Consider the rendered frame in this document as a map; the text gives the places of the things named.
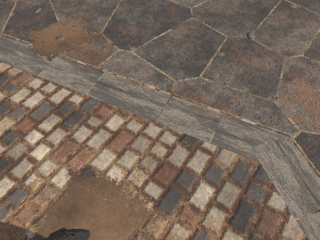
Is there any left robot hand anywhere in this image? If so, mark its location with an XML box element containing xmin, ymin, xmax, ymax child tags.
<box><xmin>44</xmin><ymin>228</ymin><xmax>90</xmax><ymax>240</ymax></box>

